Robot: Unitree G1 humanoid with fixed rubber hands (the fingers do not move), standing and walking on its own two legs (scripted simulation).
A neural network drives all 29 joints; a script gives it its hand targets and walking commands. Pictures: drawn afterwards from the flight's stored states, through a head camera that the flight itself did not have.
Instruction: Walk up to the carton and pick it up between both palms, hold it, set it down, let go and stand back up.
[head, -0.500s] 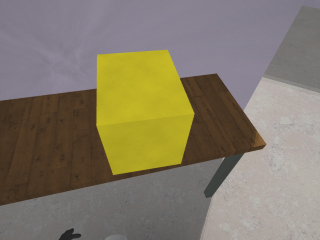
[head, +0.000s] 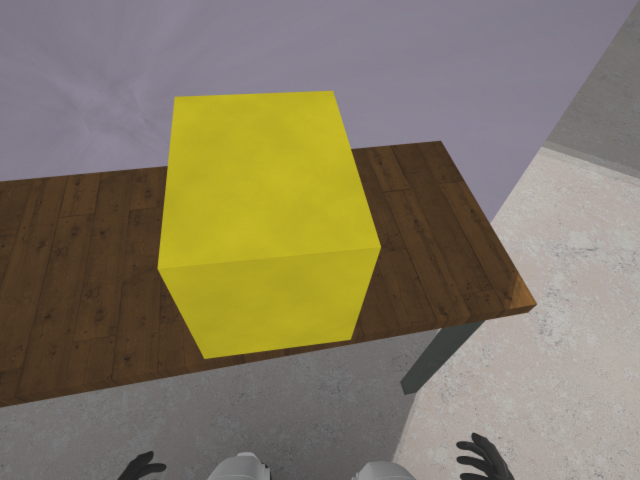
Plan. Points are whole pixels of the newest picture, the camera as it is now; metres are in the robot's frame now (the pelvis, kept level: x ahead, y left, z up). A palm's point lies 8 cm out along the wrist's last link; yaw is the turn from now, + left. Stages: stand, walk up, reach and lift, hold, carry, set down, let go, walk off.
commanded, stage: walk up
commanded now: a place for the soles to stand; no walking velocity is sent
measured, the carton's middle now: (268, 225) +0.45 +0.07 +0.01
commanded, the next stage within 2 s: none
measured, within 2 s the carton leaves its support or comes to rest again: neither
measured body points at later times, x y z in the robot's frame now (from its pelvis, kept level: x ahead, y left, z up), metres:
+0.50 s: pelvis -0.03 -0.01 +0.01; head -0.02 +0.00 +0.46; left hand +0.04 +0.24 -0.13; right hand +0.03 -0.25 -0.13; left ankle -0.01 +0.12 -0.72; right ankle -0.02 -0.16 -0.72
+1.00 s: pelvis -0.01 -0.01 +0.01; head +0.00 -0.01 +0.46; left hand +0.04 +0.26 -0.13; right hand +0.06 -0.26 -0.13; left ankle -0.01 +0.12 -0.72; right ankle -0.02 -0.16 -0.72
